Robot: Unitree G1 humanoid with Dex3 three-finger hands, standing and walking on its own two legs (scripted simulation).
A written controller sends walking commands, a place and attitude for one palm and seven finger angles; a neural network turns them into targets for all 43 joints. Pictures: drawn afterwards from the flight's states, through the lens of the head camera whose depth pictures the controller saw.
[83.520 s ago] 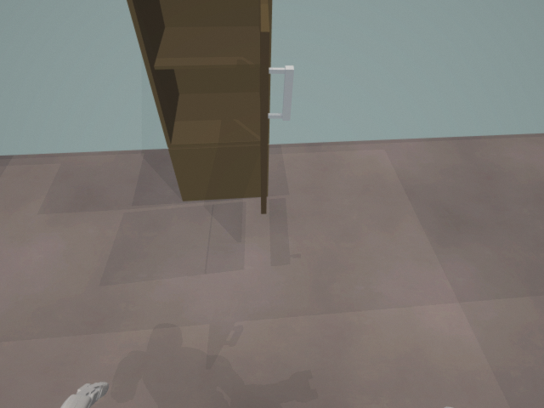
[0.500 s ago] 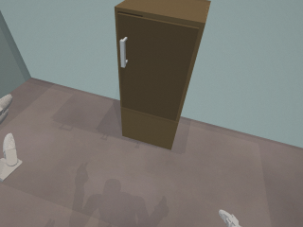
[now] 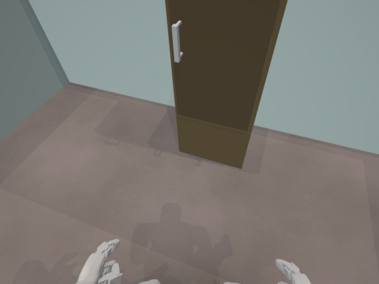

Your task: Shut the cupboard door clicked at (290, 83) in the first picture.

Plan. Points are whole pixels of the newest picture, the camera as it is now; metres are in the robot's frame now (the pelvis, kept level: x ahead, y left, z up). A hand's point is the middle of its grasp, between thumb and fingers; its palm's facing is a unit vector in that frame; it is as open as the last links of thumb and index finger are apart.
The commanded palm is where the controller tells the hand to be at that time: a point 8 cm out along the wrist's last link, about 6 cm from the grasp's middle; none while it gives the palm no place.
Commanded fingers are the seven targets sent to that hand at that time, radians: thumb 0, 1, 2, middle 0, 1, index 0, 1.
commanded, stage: let the arm hang, fingers relaxed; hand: left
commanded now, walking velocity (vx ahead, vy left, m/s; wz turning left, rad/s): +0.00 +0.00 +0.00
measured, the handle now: (178, 41) +0.94 +0.05 +0.04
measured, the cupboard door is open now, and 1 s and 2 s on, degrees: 0 0 0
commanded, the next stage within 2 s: look to check the result in 0.88 s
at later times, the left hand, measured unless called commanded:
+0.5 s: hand out of the picture +0.02 +0.23 -0.14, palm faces +0.03 -0.97 -0.25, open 7.4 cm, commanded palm none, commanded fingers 0.00 0.90 0.90 -0.20 -0.30 -0.20 -0.30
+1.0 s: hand out of the picture +0.01 +0.20 -0.15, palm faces +0.01 -0.99 -0.17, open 7.4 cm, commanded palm none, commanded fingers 0.00 0.90 0.90 -0.20 -0.30 -0.20 -0.30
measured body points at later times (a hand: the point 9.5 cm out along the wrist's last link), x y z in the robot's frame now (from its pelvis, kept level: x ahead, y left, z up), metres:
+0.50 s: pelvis +0.02 +0.03 +0.03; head +0.02 +0.03 +0.48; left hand +0.02 +0.28 -0.12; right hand +0.04 -0.20 -0.13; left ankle +0.03 +0.11 -0.71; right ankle +0.03 -0.10 -0.71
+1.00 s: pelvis +0.02 +0.04 +0.03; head +0.02 +0.04 +0.48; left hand +0.01 +0.25 -0.13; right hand -0.01 -0.18 -0.13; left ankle +0.03 +0.11 -0.71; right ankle +0.03 -0.10 -0.71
